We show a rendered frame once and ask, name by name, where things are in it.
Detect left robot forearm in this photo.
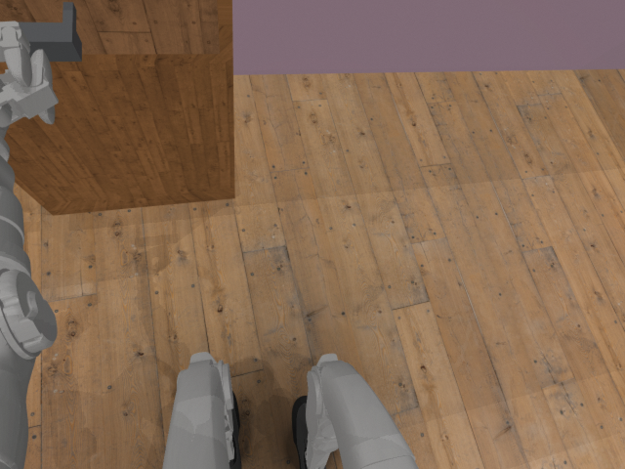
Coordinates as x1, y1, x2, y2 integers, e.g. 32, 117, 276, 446
0, 135, 31, 277

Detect drawer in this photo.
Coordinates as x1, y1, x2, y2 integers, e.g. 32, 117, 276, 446
0, 0, 220, 55

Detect robot right foot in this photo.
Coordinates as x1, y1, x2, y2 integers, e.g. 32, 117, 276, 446
292, 396, 326, 469

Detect left robot hand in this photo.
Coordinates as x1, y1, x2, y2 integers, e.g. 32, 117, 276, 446
0, 21, 59, 139

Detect robot left upper arm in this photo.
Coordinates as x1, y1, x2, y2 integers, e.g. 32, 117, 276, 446
0, 269, 58, 469

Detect robot right shin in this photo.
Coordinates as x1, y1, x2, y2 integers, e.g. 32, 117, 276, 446
305, 354, 338, 469

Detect handle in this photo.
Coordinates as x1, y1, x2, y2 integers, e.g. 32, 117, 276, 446
2, 2, 82, 63

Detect cabinet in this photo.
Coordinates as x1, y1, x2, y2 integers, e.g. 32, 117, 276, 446
0, 0, 235, 216

